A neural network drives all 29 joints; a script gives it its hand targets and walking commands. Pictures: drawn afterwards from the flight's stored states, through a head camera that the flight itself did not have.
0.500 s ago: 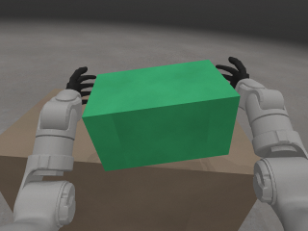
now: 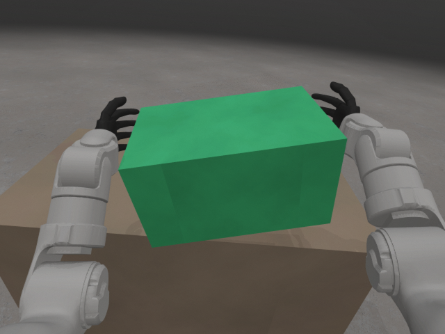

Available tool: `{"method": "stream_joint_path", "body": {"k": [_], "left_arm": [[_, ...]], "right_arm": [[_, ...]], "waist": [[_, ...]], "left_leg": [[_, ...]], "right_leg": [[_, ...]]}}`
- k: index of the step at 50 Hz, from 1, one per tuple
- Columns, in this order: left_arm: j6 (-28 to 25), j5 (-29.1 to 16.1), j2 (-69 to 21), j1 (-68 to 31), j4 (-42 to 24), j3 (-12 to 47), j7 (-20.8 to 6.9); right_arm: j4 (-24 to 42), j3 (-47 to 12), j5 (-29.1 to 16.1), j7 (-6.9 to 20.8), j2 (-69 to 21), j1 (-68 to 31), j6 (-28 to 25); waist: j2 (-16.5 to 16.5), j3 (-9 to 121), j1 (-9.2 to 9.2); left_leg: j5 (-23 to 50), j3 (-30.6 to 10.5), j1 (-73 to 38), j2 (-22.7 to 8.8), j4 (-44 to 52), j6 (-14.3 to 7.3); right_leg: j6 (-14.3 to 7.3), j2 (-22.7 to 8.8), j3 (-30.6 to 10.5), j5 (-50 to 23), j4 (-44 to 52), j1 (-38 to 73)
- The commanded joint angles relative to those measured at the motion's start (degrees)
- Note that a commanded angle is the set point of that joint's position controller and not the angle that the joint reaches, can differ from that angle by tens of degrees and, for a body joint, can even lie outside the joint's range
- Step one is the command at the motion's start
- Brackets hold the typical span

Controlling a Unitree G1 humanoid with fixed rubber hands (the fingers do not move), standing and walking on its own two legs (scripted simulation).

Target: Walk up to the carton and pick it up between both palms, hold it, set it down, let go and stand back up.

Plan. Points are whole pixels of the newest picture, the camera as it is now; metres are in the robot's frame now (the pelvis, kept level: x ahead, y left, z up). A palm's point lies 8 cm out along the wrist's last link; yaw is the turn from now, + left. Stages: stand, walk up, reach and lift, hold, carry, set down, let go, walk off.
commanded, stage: hold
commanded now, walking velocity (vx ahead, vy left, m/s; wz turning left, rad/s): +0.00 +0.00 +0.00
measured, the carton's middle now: (230, 162) +0.37 +0.00 +0.22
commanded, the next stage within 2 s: set down in 0.02 s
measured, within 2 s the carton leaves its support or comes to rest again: neither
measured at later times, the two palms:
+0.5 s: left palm (119, 137) +0.39 +0.21 +0.25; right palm (338, 130) +0.41 -0.19 +0.28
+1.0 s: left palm (125, 140) +0.43 +0.21 +0.22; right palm (322, 145) +0.45 -0.19 +0.23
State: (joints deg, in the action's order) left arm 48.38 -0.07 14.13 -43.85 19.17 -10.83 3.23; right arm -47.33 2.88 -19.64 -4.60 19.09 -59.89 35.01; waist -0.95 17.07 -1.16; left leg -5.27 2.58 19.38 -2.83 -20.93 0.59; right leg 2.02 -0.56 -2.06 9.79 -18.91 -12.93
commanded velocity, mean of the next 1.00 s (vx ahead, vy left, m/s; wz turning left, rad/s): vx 0.00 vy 0.00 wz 0.00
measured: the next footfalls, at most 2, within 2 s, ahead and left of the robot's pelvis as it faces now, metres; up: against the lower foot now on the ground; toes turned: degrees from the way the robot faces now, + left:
none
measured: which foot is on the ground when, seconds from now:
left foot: down 0.00-1.00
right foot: down 0.00-1.00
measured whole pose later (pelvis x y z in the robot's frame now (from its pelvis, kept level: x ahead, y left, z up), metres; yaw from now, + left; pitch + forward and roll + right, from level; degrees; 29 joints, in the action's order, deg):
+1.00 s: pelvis +0.05 +0.00 +0.00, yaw +0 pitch +4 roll -1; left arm 34.7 3.0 14.1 -43.2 24.4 -11.2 0.3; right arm -41.6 -0.4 -19.8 -6.9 17.3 -49.3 20.1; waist -1.5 10.0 -1.4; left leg -8.5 2.6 14.8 -2.5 -19.6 0.7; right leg 2.0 -1.0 -1.8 11.2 -14.0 -6.6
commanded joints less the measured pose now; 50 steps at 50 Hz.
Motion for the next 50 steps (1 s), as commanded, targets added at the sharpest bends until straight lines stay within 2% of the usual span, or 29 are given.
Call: {"method": "stream_joint_path", "body": {"k": [1, 2, 3, 6, 14, 17, 19, 23, 24, 27, 29, 31, 36, 38, 40, 45, 47, 48, 50], "left_arm": [[-4.2, -12.1, -35.4, -62.2, -19.4, 22.2, -8.7], [-4.4, -12.3, -37.6, -60.7, -18.6, 25.0, -7.7], [-4.6, -12.3, -37.5, -62.3, -17.4, 24.5, -8.0], [-5.9, -11.9, -38.3, -62.6, -14.4, 23.3, -8.1], [-12.6, -5.9, -34.5, -63.2, -2.4, 14.6, -9.7], [-15.1, -3.5, -33.6, -62.3, 1.5, 11.5, -10.4], [-16.8, -3.1, -33.4, -62.6, 2.0, 11.6, -10.5], [-19.8, -3.1, -33.2, -62.1, 2.4, 12.6, -10.3], [-20.2, -3.2, -32.9, -61.5, 2.5, 13.0, -10.3], [-21.1, -2.7, -32.0, -58.7, 2.2, 13.3, -10.5], [-21.4, -3.2, -32.2, -56.8, 0.5, 14.7, -10.5], [-21.7, -4.1, -32.5, -54.7, -2.7, 16.5, -10.4], [-21.5, -6.3, -34.2, -49.2, -13.0, 21.1, -10.1], [-20.5, -6.2, -33.8, -46.2, -14.2, 21.4, -10.3], [-18.7, -4.8, -32.5, -42.5, -12.9, 20.1, -11.0], [-15.5, -1.4, -30.6, -37.4, -9.3, 16.4, -13.6], [-15.8, -2.0, -31.3, -40.0, -11.8, 16.9, -13.7], [-16.1, -2.3, -31.6, -41.2, -12.7, 16.9, -13.6], [-17.3, -3.3, -32.5, -43.8, -13.0, 17.7, -13.2]], "right_arm": [[20.4, -14.5, -14.2, 7.5, -36.4, -46.3, -0.1], [20.6, -17.4, -15.8, 7.6, -39.9, -43.8, -0.3], [19.4, -15.7, -14.9, 7.8, -39.4, -45.2, -0.4], [18.0, -13.3, -12.6, 8.7, -39.3, -46.9, -2.1], [7.6, -5.4, -3.9, 11.0, -35.9, -49.2, -9.9], [5.7, -3.9, -1.2, 11.0, -36.3, -49.6, -13.2], [5.7, -3.9, -0.3, 10.8, -36.9, -49.8, -15.4], [7.0, -6.1, 0.5, 9.8, -39.3, -49.4, -18.8], [7.2, -6.5, 0.7, 9.5, -39.3, -48.8, -19.2], [7.8, -8.8, 0.3, 8.4, -40.3, -45.6, -19.9], [10.9, -10.5, -0.6, 7.5, -40.4, -45.0, -20.4], [15.0, -13.4, -2.5, 6.4, -41.0, -43.9, -20.8], [31.4, -22.8, -8.3, 3.4, -43.3, -43.6, -21.7], [34.8, -24.1, -9.4, 2.5, -42.5, -41.9, -21.1], [33.8, -23.7, -9.4, 1.9, -40.8, -39.0, -19.7], [26.3, -19.7, -7.7, 1.9, -36.5, -31.8, -16.9], [27.9, -18.7, -7.6, 2.3, -36.5, -32.9, -17.3], [29.3, -18.7, -7.5, 2.5, -37.0, -34.1, -17.7], [30.3, -18.4, -6.9, 3.1, -38.1, -36.2, -18.5]], "waist": [[7.0, 19.4, -3.83], [5.7, 16.4, -3.46], [5.6, 14.3, -4.37], [6.1, 14.3, -3.88], [3.7, 7.8, -3.25], [2.1, 8.2, -2.27], [1.4, 9.1, -2.26], [0.2, 13.0, -1.15], [0.1, 13.6, -1.58], [-0.6, 14.3, -1.37], [-0.5, 17.1, -2.04], [0.0, 20.5, -2.32], [1.1, 31.7, -2.28], [1.7, 31.4, -3.18], [1.5, 26.7, -3.34], [1.1, 13.5, -4.78], [2.7, 14.7, -4.83], [3.1, 15.9, -4.27], [3.1, 17.9, -3.89]], "left_leg": [[6.4, -4.1, -20.8, 2.4, 0.9, 2.3], [6.7, -5.5, -22.7, 2.9, 1.4, 1.4], [4.9, -5.5, -22.4, 2.8, 1.7, 1.2], [1.9, -5.3, -21.3, 2.5, 2.1, 1.4], [-7.9, -4.2, -22.1, 2.6, 4.1, 0.3], [-8.2, -3.5, -22.8, 2.8, 4.6, -0.4], [-7.3, -3.0, -23.8, 2.8, 4.7, -0.6], [-3.4, -2.0, -24.7, 2.9, 4.8, -1.0], [-2.4, -1.8, -24.5, 2.9, 4.8, -1.1], [2.6, -1.4, -25.7, 3.3, 4.1, -1.3], [7.1, -1.5, -27.8, 3.6, 3.0, -0.9], [13.5, -1.5, -29.8, 3.9, 1.2, -0.3], [28.5, -1.7, -32.2, 5.3, -3.9, 1.7], [30.2, -1.7, -31.8, 5.7, -4.8, 2.2], [28.3, -1.6, -30.9, 5.6, -4.2, 2.0], [23.3, -1.3, -30.3, 5.2, -1.3, 1.6], [24.7, -1.4, -31.4, 4.9, -1.5, 2.2], [25.6, -1.3, -32.0, 4.7, -1.7, 2.3], [25.7, -1.4, -32.4, 4.6, -2.1, 2.5]], "right_leg": [[-0.6, 4.3, -1.3, -8.2, 4.3, 3.0], [-1.5, 4.9, 0.2, -5.8, 5.5, 5.0], [-1.3, 4.6, 0.2, -4.2, 5.8, 3.3], [-1.5, 4.5, 0.8, -1.0, 5.9, 1.6], [-2.5, 1.9, 1.9, 9.7, 7.1, -2.9], [-2.4, 1.6, 2.3, 10.1, 7.3, -2.3], [-2.3, 1.4, 2.4, 9.4, 7.3, -1.5], [-1.1, 2.0, 2.6, 4.6, 6.5, 2.7], [-0.5, 2.4, 2.9, 2.9, 6.2, 4.5], [0.3, 2.5, 2.9, -2.9, 5.6, 7.8], [0.7, 2.6, 3.0, -8.0, 5.0, 9.9], [1.0, 2.7, 2.8, -15.8, 4.1, 12.9], [2.3, 2.9, 1.7, -42.8, -0.3, 22.0], [2.6, 3.1, 1.5, -47.8, -1.0, 23.5], [2.8, 3.0, 1.6, -45.5, -0.3, 22.6], [2.4, 2.9, 2.5, -34.7, 2.6, 18.5], [2.1, 3.1, 2.9, -33.8, 2.8, 17.2], [1.8, 3.3, 2.9, -33.4, 3.0, 16.6], [1.5, 3.4, 3.0, -32.3, 3.2, 14.9]]}}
